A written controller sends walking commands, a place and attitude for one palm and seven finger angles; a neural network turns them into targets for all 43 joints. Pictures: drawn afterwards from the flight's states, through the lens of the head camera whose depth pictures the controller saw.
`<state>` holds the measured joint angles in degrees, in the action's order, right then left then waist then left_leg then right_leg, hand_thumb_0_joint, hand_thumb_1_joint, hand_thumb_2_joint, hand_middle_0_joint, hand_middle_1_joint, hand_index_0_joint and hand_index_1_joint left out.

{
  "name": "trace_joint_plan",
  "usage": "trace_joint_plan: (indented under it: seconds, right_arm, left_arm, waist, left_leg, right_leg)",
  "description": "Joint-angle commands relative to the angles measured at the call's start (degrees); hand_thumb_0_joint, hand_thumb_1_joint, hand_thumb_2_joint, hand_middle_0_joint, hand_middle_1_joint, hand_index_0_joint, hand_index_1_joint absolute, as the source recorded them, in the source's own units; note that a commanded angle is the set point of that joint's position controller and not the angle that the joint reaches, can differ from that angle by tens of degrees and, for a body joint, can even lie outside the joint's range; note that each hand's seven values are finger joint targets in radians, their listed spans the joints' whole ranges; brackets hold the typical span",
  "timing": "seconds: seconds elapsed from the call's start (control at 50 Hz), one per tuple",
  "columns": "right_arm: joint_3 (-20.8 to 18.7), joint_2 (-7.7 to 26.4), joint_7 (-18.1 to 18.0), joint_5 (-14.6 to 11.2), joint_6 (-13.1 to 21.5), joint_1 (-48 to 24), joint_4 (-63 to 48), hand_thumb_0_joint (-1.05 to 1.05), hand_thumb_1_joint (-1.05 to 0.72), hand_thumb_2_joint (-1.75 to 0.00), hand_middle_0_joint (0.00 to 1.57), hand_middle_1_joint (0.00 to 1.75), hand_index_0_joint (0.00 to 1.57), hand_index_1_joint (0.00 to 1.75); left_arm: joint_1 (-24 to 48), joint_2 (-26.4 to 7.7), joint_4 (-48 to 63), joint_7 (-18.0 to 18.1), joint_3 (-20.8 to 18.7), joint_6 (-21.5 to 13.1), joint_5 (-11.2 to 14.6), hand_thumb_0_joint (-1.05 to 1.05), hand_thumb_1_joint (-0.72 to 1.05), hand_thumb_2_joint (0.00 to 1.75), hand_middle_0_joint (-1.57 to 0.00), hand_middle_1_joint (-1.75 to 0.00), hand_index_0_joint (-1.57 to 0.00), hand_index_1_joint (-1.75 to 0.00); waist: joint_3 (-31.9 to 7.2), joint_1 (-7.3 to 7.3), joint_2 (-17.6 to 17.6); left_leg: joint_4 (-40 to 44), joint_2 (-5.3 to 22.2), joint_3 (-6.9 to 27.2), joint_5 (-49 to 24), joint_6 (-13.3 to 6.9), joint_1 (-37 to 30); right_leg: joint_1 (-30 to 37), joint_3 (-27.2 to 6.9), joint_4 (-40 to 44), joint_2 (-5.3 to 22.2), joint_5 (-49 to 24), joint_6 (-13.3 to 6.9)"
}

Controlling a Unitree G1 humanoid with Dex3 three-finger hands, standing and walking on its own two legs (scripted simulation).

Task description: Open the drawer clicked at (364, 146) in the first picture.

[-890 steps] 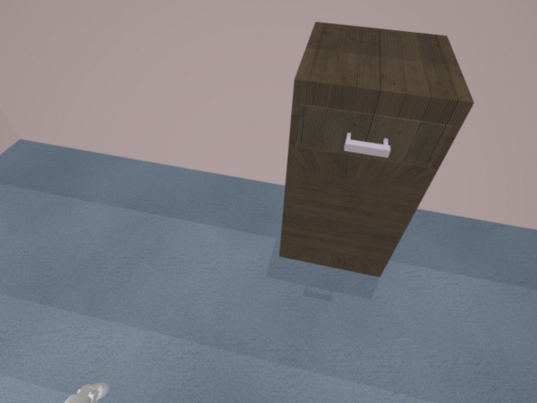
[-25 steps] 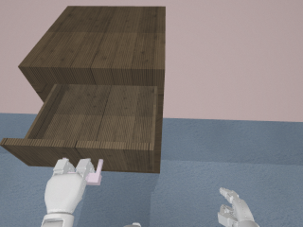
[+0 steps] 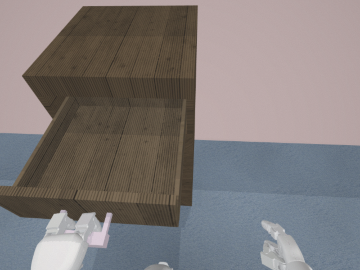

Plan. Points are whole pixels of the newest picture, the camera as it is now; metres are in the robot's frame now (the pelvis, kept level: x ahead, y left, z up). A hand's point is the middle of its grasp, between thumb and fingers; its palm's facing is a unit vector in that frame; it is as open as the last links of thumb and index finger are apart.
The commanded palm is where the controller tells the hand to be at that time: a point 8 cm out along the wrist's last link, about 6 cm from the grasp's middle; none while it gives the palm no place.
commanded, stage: pull the drawer open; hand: left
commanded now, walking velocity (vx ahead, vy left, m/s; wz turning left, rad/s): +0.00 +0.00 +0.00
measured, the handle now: (81, 227) +0.21 +0.23 +0.00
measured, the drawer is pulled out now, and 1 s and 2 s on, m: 0.29 0.30 0.30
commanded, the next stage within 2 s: open the thumb to release the handle in 0.30 s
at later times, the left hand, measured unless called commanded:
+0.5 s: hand (73, 263) +0.14 +0.23 -0.02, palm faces -0.07 -0.08 -0.99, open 5.9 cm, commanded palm +0.12 +0.24 +0.03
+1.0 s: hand (74, 264) +0.14 +0.23 -0.02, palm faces -0.05 -0.09 -0.99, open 13.2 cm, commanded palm +0.12 +0.23 +0.03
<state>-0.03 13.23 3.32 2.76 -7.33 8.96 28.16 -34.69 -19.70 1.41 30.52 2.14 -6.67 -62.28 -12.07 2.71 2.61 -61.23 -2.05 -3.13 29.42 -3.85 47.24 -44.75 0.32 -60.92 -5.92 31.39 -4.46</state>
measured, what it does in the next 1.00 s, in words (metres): stands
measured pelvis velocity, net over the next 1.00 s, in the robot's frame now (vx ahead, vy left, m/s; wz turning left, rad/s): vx -0.01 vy -0.02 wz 0.02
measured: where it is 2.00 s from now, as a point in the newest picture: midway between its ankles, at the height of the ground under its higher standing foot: outside the picture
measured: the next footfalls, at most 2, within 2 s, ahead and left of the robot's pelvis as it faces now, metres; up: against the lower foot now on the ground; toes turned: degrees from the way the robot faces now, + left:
none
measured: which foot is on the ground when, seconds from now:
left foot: down 0.00-1.00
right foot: down 0.00-1.00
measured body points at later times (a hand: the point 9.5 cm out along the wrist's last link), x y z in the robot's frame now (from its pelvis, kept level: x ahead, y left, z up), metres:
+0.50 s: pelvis +0.00 -0.01 -0.01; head +0.06 -0.03 +0.43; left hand +0.14 +0.23 +0.04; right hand +0.21 -0.23 -0.12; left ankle +0.00 +0.08 -0.66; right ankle -0.02 -0.08 -0.66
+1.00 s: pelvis -0.01 -0.02 +0.00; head +0.03 -0.04 +0.44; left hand +0.14 +0.23 +0.04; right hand +0.19 -0.24 -0.11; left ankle +0.00 +0.08 -0.66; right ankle -0.02 -0.08 -0.66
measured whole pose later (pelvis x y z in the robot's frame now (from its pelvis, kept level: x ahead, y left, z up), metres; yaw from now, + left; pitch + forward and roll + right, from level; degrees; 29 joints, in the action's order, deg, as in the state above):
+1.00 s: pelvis -0.01 -0.02 +0.00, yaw +1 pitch +16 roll +0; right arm -1.1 13.1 1.6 2.9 -7.5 8.1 30.0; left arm -33.1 -22.1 -1.0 30.5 -1.9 -11.1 -60.7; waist -11.9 2.4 2.8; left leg -62.7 -1.5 -1.2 28.7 -2.2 49.7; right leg -46.8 2.4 -62.0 -6.5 30.8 -6.2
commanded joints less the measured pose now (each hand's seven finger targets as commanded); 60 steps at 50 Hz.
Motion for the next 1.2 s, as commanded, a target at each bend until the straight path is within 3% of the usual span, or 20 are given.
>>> trace_joint_plan:
  seconds: [0.0, 0.02, 0.08, 0.14, 0.32, 0.36, 0.38, 0.4, 0.42, 0.44, 0.5, 0.64, 0.68, 0.74, 0.78, 0.94, 0.98, 1.06, 1.1, 1.18]
  right_arm:
    - [-2.3, 5.8, -0.1, 0.1, 3.0, -6.5, -9.9, 0.0, -0.9, -0.9, 0.2, 0.3, 0.2, 0.3]
    - [-2.4, 5.6, -0.4, -0.1, 3.0, -6.5, -9.9, 0.0, -0.9, -0.9, 0.2, 0.3, 0.2, 0.3]
    - [-2.4, 5.4, -0.4, 0.3, 3.0, -6.7, -9.9, 0.0, -0.9, -0.9, 0.2, 0.3, 0.2, 0.3]
    - [-2.4, 5.3, -0.1, 0.2, 2.9, -6.9, -10.2, 0.0, -0.9, -0.9, 0.2, 0.3, 0.2, 0.3]
    - [-2.6, 4.7, -0.4, 0.3, 2.8, -6.5, -9.5, 0.0, -0.9, -0.9, 0.2, 0.3, 0.2, 0.3]
    - [-2.7, 5.0, -0.4, 0.6, 2.9, -6.4, -9.4, 0.0, -0.9, -0.9, 0.2, 0.3, 0.2, 0.3]
    - [-2.7, 6.0, -0.8, 0.9, 2.4, -5.7, -8.0, 0.0, -0.9, -0.9, 0.2, 0.3, 0.2, 0.3]
    - [-3.1, 5.8, -1.0, 1.2, 2.7, -5.5, -8.1, 0.0, -0.9, -0.9, 0.2, 0.3, 0.2, 0.3]
    - [-3.0, 5.3, -1.3, 1.0, 3.1, -5.3, -7.9, 0.0, -0.9, -0.9, 0.2, 0.3, 0.2, 0.3]
    - [-3.0, 5.5, -1.2, 1.0, 3.1, -5.7, -8.1, 0.0, -0.9, -0.9, 0.2, 0.3, 0.2, 0.3]
    - [-3.3, 5.7, -1.2, 0.9, 2.9, -5.2, -7.8, 0.0, -0.9, -0.9, 0.2, 0.3, 0.2, 0.3]
    - [-3.2, 5.4, -1.7, 0.4, 2.4, -5.9, -7.6, 0.0, -0.9, -0.9, 0.2, 0.3, 0.2, 0.3]
    - [-3.1, 5.2, -2.0, 0.1, 2.4, -6.3, -7.6, 0.0, -0.9, -0.9, 0.2, 0.3, 0.2, 0.3]
    - [-2.9, 5.1, -2.1, 0.0, 2.5, -6.5, -7.6, 0.0, -0.9, -0.9, 0.2, 0.3, 0.2, 0.3]
    - [-2.8, 5.3, -2.1, 0.0, 2.4, -6.6, -7.5, 0.0, -0.9, -0.9, 0.2, 0.3, 0.2, 0.3]
    - [-3.1, 5.3, -2.0, -0.2, 2.4, -7.0, -7.3, 0.0, -0.9, -0.9, 0.2, 0.3, 0.2, 0.3]
    - [-3.0, 5.3, -2.0, -0.1, 2.6, -6.8, -7.1, 0.0, -0.9, -0.9, 0.2, 0.3, 0.2, 0.3]
    - [-3.4, 5.8, -1.9, 0.1, 2.7, -6.5, -7.4, 0.0, -0.9, -0.9, 0.2, 0.3, 0.2, 0.3]
    - [-3.4, 6.0, -1.8, 0.3, 2.8, -6.1, -7.4, 0.0, -0.9, -0.9, 0.2, 0.3, 0.2, 0.3]
    - [-3.5, 6.2, -2.1, 0.0, 2.9, -5.7, -7.4, 0.0, -0.9, -0.9, 0.2, 0.3, 0.2, 0.3]
  left_arm:
    - [-10.0, -8.3, 9.3, 1.8, -7.4, -1.1, 1.5, 0.0, 0.9, 0.9, -0.4, -1.35, -0.4, -1.35]
    - [-11.2, -7.7, 9.4, 1.8, -7.2, -1.4, 1.8, 0.0, 0.9, 0.9, -0.4, -1.35, -0.4, -1.35]
    - [-11.0, -9.0, 10.4, 1.8, -8.9, -2.3, 1.8, 0.0, 0.9, 0.9, -0.4, -1.35, -0.4, -1.35]
    - [-15.3, -9.2, 10.2, 1.4, -9.7, -3.0, 2.4, 0.0, 0.9, 0.9, -0.4, -1.35, -0.4, -1.35]
    - [-16.1, -8.9, 9.4, 1.6, -10.8, -4.0, 2.7, 0.0, 0.9, 0.9, -0.4, -1.35, -0.4, -1.35]
    - [-16.3, -9.3, 10.5, 1.7, -11.0, -4.5, 2.7, 0.0, 0.9, 0.9, -0.4, -1.35, -0.4, -1.35]
    - [-2.6, -12.1, 9.8, 2.5, -12.1, -4.3, 1.6, 0.0, 0.9, 0.9, -0.4, -1.35, -0.4, -1.35]
    - [-3.3, -11.9, 10.2, 3.1, -13.4, -4.7, 1.0, 0.0, 0.83, 0.87, -0.4, -1.34, -0.4, -1.34]
    - [-6.8, -10.4, 7.6, 3.1, -12.4, -4.8, 1.3, 0.0, 0.76, 0.84, -0.39, -1.34, -0.39, -1.34]
    - [-7.3, -11.4, 7.5, 3.2, -13.5, -4.9, 1.2, 0.0, 0.69, 0.81, -0.38, -1.33, -0.38, -1.33]
    - [-6.1, -11.3, 8.4, 3.3, -13.3, -4.7, 2.0, 0.0, 0.48, 0.72, -0.37, -1.3, -0.37, -1.3]
    - [-6.1, -11.1, 6.8, 2.9, -12.6, -3.4, 2.5, 0.0, -0.01, 0.51, -0.33, -1.25, -0.33, -1.25]
    - [-4.3, -10.7, 6.1, 2.5, -12.1, -2.8, 3.1, 0.0, -0.15, 0.45, -0.32, -1.24, -0.32, -1.24]
    - [-5.2, -11.5, 5.3, 2.6, -12.4, -3.0, 2.7, 0.0, -0.36, 0.36, -0.31, -1.22, -0.31, -1.22]
    - [-3.2, -12.0, 5.6, 2.6, -12.8, -2.9, 2.7, 0.0, -0.5, 0.3, -0.3, -1.2, -0.3, -1.2]
    - [-4.3, -12.5, 4.5, 2.5, -13.4, -3.1, 2.9, 0.0, -0.5, 0.3, -0.3, -1.2, -0.3, -1.2]
    - [-2.7, -9.4, 2.0, 2.2, -10.5, -2.7, 3.0, 0.0, -0.5, 0.3, -0.3, -1.2, -0.3, -1.2]
    - [-0.4, -9.8, 2.9, 2.6, -10.1, -3.0, 2.1, 0.0, -0.5, 0.3, -0.3, -1.2, -0.3, -1.2]
    - [1.0, -11.0, 3.5, 3.0, -11.2, -2.9, 1.7, 0.0, -0.5, 0.3, -0.3, -1.2, -0.3, -1.2]
    - [5.6, -9.7, 3.8, 3.1, -8.9, -1.8, 1.6, 0.0, -0.5, 0.3, -0.3, -1.2, -0.3, -1.2]
  waist:
    - [-6.5, 2.15, -2.4]
    - [-5.3, 2.02, -1.0]
    - [-6.3, 2.01, -1.7]
    - [-6.7, 3.22, -1.9]
    - [-7.0, 2.7, -1.9]
    - [-9.0, 2.77, -1.5]
    - [-7.5, -0.82, -3.4]
    - [-9.7, 0.9, -2.1]
    - [-8.2, 0.76, -1.4]
    - [-9.3, 1.44, -1.9]
    - [-11.6, 1.15, -1.9]
    - [-10.2, 1.24, -3.6]
    - [-8.7, 0.43, -4.8]
    - [-8.5, 1.28, -3.8]
    - [-7.7, 0.88, -2.1]
    - [-6.8, 1.32, -2.0]
    - [-4.6, -0.1, -2.8]
    - [-4.9, 0.09, -1.6]
    - [-7.7, 0.3, -2.0]
    - [-7.1, -0.95, -1.7]
  left_leg:
    - [5.1, -0.8, 4.9, -18.2, 1.3, -11.4]
    - [5.5, -0.6, 5.0, -17.6, 0.9, -10.5]
    - [4.6, -0.8, 4.9, -16.4, 0.9, -9.9]
    - [4.3, -1.1, 4.8, -17.3, 1.2, -9.8]
    - [3.4, -1.1, 4.5, -19.0, 0.6, -7.8]
    - [3.0, -1.2, 4.4, -19.9, 0.7, -8.4]
    - [1.6, -0.9, 5.2, -18.6, 0.6, -6.9]
    - [1.2, -0.9, 4.8, -17.7, 0.8, -7.1]
    - [1.5, -1.0, 4.7, -17.9, 0.5, -6.6]
    - [1.2, -1.1, 4.6, -18.0, 0.8, -7.1]
    - [1.5, -1.2, 4.7, -18.9, 0.8, -8.1]
    - [2.4, -1.4, 4.3, -17.1, 0.5, -6.7]
    - [2.9, -1.2, 4.3, -15.7, 0.2, -5.5]
    - [2.8, -1.4, 3.9, -14.1, 0.3, -4.6]
    - [3.3, -1.4, 4.1, -13.5, 0.2, -4.9]
    - [3.5, -1.4, 4.0, -12.5, 0.4, -4.5]
    - [3.5, -1.2, 4.5, -11.7, 0.2, -3.3]
    - [3.1, -1.0, 4.3, -10.2, 0.2, -3.7]
    - [3.1, -0.8, 4.2, -10.4, 0.3, -4.6]
    - [3.6, -0.6, 4.6, -9.7, 0.1, -5.5]
  right_leg:
    - [-0.1, -6.3, 9.4, 1.6, -19.6, -0.4]
    - [1.0, -4.7, 9.4, 1.6, -20.0, -0.5]
    - [-0.4, -5.8, 9.2, 1.7, -18.5, -0.6]
    - [-0.3, -6.3, 8.9, 1.6, -18.9, -0.7]
    - [2.5, -5.5, 8.1, 1.8, -25.4, -0.3]
    - [2.7, -6.4, 7.9, 2.0, -26.8, -0.2]
    - [-1.1, -6.8, 7.3, 2.2, -26.3, 0.0]
    - [-1.0, -7.2, 6.9, 2.2, -24.6, 0.2]
    - [0.4, -5.6, 7.0, 2.1, -25.9, 0.1]
    - [-0.5, -7.0, 7.2, 2.1, -25.3, 0.0]
    - [0.5, -6.6, 7.0, 2.2, -26.2, 0.1]
    - [2.7, -6.6, 8.6, 2.3, -25.4, 0.5]
    - [4.0, -6.6, 9.7, 2.6, -25.1, 0.6]
    - [4.5, -7.7, 10.3, 2.8, -23.0, 0.8]
    - [4.1, -7.8, 10.9, 2.7, -21.4, 0.4]
    - [4.4, -8.9, 12.0, 2.8, -20.0, 0.5]
    - [3.1, -8.0, 11.7, 2.7, -19.4, 0.3]
    - [0.9, -7.7, 11.6, 2.7, -15.2, 0.3]
    - [0.6, -7.8, 11.2, 2.7, -14.9, 0.5]
    - [-0.7, -6.4, 11.3, 2.6, -13.2, 0.4]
